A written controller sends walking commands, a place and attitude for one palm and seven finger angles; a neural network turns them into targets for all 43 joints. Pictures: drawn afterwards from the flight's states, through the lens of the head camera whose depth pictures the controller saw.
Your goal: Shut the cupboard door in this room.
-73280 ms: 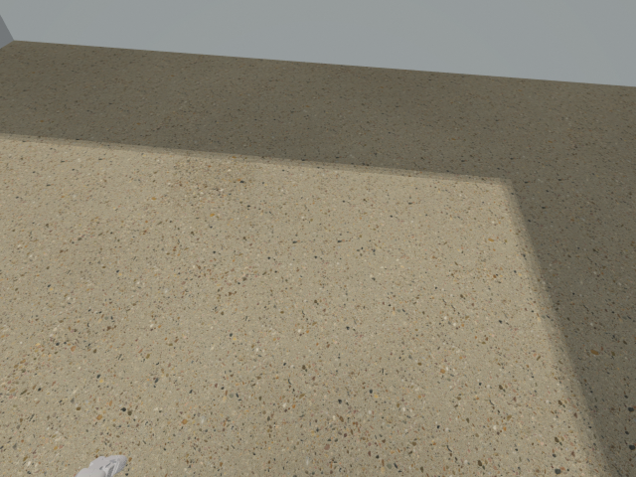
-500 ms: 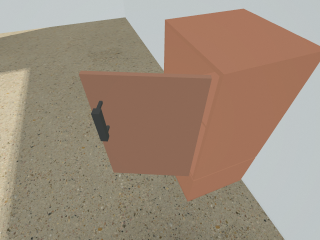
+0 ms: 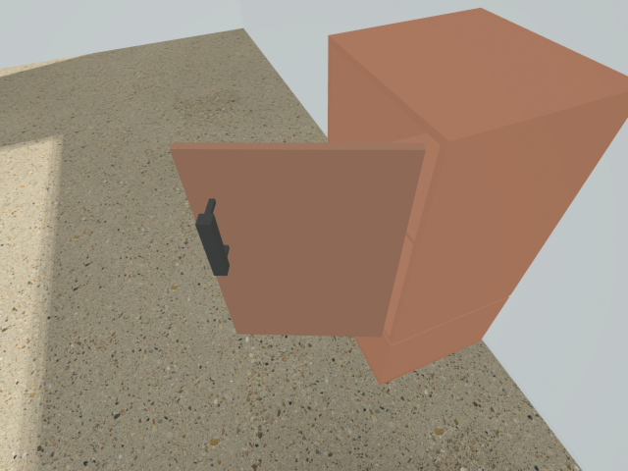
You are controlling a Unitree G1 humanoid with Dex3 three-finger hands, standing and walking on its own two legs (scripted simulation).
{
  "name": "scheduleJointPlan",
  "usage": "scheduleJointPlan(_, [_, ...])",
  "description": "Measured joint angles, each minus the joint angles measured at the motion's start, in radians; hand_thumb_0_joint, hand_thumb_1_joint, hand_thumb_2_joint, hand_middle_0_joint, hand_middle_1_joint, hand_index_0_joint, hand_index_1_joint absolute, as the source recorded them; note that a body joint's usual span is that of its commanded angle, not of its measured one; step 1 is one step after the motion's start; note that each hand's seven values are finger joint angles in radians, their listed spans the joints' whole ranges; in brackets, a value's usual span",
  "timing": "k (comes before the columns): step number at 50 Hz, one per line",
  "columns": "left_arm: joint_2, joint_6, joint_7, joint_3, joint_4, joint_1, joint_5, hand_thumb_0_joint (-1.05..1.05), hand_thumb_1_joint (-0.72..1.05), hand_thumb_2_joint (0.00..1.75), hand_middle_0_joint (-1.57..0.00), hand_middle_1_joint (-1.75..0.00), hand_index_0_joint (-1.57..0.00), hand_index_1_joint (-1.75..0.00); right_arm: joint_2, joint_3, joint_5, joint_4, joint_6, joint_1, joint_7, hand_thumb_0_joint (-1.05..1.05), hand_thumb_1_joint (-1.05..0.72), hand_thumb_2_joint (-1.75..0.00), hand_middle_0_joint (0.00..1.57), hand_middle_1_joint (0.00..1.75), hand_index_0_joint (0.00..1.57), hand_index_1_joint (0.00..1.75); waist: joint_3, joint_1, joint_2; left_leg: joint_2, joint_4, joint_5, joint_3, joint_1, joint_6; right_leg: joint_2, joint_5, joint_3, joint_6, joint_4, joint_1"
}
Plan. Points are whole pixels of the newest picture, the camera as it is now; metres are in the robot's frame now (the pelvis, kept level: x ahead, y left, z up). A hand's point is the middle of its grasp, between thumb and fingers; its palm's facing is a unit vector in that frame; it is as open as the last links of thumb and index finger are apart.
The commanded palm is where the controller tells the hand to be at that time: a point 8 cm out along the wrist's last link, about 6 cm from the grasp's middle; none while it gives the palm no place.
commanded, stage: look again from close up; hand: left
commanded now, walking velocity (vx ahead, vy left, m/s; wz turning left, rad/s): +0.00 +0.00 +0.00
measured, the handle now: (216, 237) +0.50 +0.21 -0.03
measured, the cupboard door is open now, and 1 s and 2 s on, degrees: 66 66 66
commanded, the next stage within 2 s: raise the hand and make a fist in 0.56 s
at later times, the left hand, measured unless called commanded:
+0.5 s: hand out of the picture +0.05 +0.16 -0.17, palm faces +0.01 -0.98 -0.22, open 7.3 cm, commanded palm none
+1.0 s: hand (222, 416) +0.20 +0.14 -0.04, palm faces -0.03 -1.00 -0.02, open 6.6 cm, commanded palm +0.15 +0.21 -0.06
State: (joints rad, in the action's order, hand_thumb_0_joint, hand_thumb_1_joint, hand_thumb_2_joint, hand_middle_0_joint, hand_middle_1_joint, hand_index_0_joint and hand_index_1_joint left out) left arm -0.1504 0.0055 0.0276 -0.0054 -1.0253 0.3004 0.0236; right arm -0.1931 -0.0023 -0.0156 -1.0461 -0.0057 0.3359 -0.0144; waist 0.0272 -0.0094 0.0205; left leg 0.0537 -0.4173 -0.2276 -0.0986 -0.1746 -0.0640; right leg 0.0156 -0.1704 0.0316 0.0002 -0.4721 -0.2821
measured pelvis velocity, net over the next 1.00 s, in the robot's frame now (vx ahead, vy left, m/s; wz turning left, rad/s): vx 0.00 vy -0.04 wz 0.06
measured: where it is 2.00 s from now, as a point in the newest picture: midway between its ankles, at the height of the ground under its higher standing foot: outside the picture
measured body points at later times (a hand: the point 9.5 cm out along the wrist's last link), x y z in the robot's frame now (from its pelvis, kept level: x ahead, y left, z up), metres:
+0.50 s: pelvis +0.04 -0.01 +0.00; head +0.05 -0.03 +0.45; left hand +0.05 +0.21 -0.15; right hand +0.05 -0.23 -0.16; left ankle +0.00 +0.08 -0.74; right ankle +0.05 -0.12 -0.74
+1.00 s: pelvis +0.00 -0.04 -0.08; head +0.04 -0.03 +0.37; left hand +0.20 +0.19 -0.04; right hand +0.22 -0.29 -0.12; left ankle +0.00 +0.08 -0.74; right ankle +0.05 -0.12 -0.74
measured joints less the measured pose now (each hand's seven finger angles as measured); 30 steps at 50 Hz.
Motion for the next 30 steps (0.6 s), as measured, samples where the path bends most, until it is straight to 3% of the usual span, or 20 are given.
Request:
scheduleJointPlan(12, [-0.006,-0.016,0.006,-0.005,-0.051,-0.036,-0.008,0.01,0.92,0.89,-0.2,-0.3,-0.2,-0.3,0.032,-0.016,0.005,-0.059,0.021,-0.016,-0.008,0.0,-0.91,-0.9,0.2,0.3,0.2,0.3,0.01,-0.009,0.0,-0.014,0.02,-0.016,0.013,0.039,0.014,-0.013,-0.017,-0.012,0.006,0.024,0.043])
scheduleJointPlan(30, [-0.008,-0.024,0.008,-0.006,-0.077,-0.042,-0.01,0.01,0.93,0.89,-0.2,-0.3,-0.2,-0.3,0.026,-0.014,0.005,-0.078,0.033,-0.08,-0.018,0.0,-0.92,-0.9,0.2,0.3,0.2,0.3,0.009,0.004,-0.008,-0.034,0.035,-0.042,0.025,0.083,0.034,-0.033,-0.045,-0.024,0.023,0.038,0.087])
